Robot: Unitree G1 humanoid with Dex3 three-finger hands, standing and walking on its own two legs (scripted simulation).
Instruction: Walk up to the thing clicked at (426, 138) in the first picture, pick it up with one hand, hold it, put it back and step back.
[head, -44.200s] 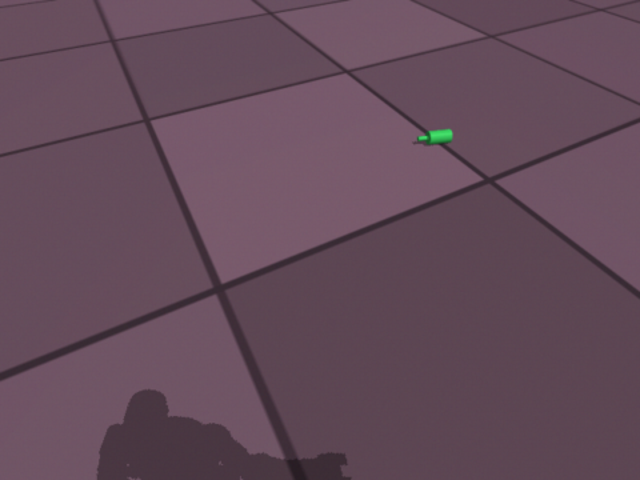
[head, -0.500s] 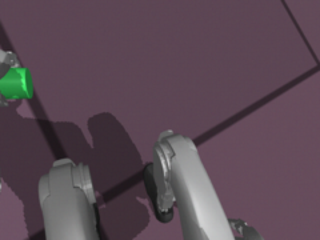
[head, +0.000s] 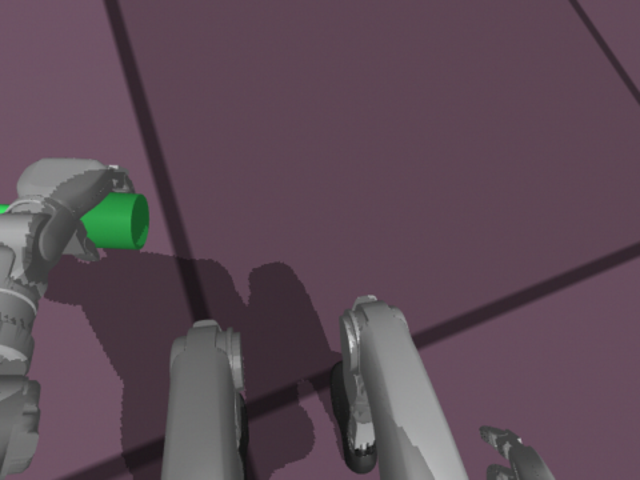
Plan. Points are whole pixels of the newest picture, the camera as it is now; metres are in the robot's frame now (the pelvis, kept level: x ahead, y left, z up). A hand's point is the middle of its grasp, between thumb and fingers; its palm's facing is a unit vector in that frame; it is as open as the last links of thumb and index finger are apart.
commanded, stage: lift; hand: left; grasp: from above
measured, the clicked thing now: (65, 217) +0.47 +0.29 -0.12
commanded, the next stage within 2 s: hold in 1.10 s
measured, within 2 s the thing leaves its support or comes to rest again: neither
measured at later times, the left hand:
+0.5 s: hand out of the picture +0.38 +0.23 +0.11, palm faces -0.47 -0.04 -0.88, open 10.0 cm
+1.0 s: hand out of the picture +0.39 +0.23 +0.22, palm faces -0.45 -0.04 -0.89, open 10.1 cm
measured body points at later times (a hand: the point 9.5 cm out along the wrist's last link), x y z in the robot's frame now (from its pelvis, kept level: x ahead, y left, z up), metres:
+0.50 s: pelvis +0.02 -0.01 +0.18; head +0.12 +0.00 +0.62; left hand +0.40 +0.23 +0.16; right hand +0.12 -0.27 +0.05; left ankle +0.08 +0.11 -0.39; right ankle +0.11 -0.14 -0.39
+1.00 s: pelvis +0.07 -0.01 +0.29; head +0.13 +0.00 +0.73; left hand +0.41 +0.23 +0.27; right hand +0.16 -0.27 +0.16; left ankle +0.08 +0.11 -0.39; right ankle +0.11 -0.14 -0.39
